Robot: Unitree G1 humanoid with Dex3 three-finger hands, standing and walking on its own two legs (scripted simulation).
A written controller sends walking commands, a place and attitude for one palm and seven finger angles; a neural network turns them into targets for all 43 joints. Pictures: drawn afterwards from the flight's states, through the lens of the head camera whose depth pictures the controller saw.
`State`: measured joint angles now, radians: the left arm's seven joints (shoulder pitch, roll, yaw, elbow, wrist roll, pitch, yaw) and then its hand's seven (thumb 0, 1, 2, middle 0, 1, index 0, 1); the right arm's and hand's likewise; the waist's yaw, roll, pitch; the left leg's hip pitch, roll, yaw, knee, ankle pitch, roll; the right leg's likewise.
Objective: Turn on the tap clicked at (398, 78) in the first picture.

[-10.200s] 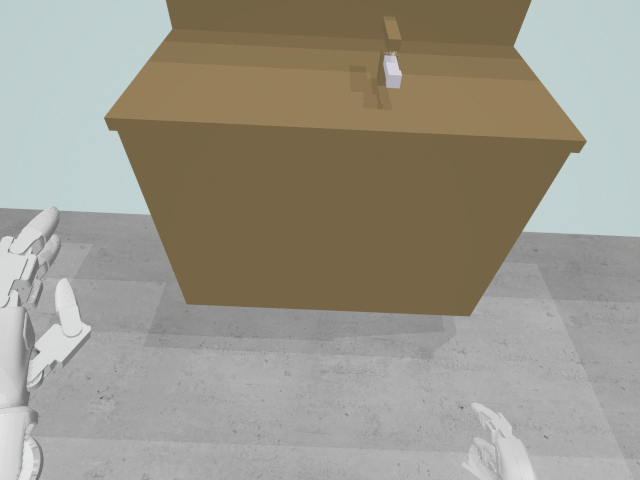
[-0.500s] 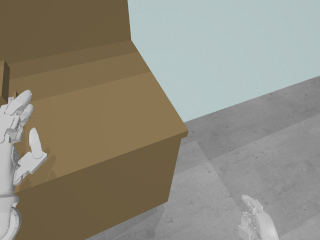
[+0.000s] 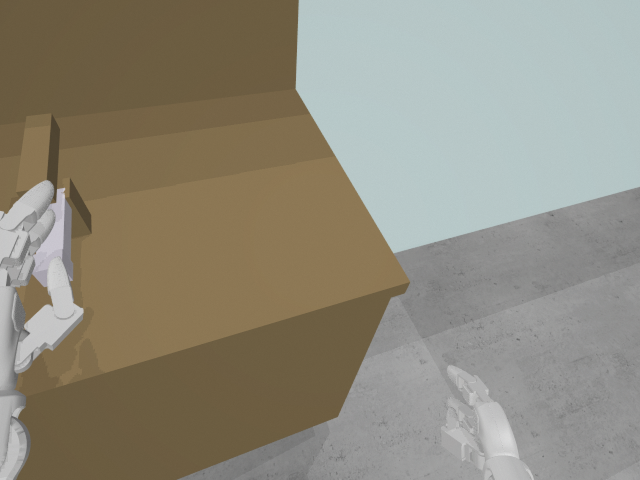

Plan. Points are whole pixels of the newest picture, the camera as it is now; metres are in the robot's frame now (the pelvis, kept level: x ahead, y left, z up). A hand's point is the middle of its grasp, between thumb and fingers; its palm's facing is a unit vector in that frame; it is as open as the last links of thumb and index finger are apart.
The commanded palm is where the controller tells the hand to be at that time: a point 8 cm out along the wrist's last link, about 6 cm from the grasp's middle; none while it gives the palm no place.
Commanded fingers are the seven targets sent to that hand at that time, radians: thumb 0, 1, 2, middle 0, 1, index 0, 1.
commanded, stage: look again from close up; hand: left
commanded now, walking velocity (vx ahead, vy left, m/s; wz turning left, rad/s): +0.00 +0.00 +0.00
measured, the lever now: (53, 267) +0.29 +0.33 +0.10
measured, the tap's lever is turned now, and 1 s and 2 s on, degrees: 0 0 0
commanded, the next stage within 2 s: come to a stop and stand still in 0.28 s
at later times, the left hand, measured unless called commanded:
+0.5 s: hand (55, 333) +0.20 +0.26 +0.15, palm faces +0.39 -0.85 -0.37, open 7.4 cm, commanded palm +0.14 +0.29 +0.17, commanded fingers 0.00 0.90 0.90 -0.20 -0.30 -0.20 -0.30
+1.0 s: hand (81, 338) +0.20 +0.25 +0.13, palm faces +0.32 -0.84 -0.43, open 7.4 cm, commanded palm +0.14 +0.27 +0.17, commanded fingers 0.00 0.90 0.90 -0.20 -0.30 -0.20 -0.30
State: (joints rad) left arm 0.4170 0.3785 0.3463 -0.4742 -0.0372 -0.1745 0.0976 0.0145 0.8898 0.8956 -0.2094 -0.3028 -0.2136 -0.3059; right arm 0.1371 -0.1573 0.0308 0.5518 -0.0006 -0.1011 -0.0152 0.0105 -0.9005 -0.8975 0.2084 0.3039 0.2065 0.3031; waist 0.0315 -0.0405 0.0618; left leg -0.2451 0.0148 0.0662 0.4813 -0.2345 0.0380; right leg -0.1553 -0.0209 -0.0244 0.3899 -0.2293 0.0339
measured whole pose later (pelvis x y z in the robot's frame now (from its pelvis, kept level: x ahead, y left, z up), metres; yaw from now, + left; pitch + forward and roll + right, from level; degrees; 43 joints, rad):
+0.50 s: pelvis -0.02 +0.01 +0.00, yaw +1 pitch -1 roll -2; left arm 0.42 0.36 0.35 -0.46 -0.03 -0.19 0.11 0.02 0.89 0.90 -0.21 -0.30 -0.21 -0.31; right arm 0.21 -0.19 0.01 0.59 0.01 -0.10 -0.03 0.01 -0.90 -0.90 0.21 0.30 0.20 0.30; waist 0.03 -0.02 0.08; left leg -0.25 0.01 0.06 0.47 -0.20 0.05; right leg -0.15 -0.03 -0.03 0.37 -0.20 0.04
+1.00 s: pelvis -0.02 -0.01 +0.00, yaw +0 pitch -1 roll -1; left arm 0.44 0.41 0.37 -0.43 -0.04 -0.18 0.07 0.02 0.88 0.89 -0.22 -0.30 -0.22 -0.31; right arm 0.21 -0.18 0.02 0.55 0.01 -0.10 -0.02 0.01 -0.90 -0.90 0.21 0.30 0.20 0.30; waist 0.03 -0.04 0.10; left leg -0.27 0.02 0.07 0.51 -0.22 0.03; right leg -0.21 -0.01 -0.02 0.47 -0.24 0.02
